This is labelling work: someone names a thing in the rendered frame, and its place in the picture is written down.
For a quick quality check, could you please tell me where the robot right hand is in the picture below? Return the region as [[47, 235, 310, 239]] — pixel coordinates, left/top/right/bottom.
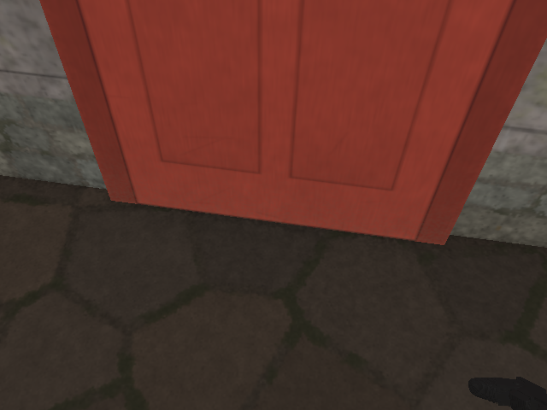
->
[[468, 377, 547, 410]]

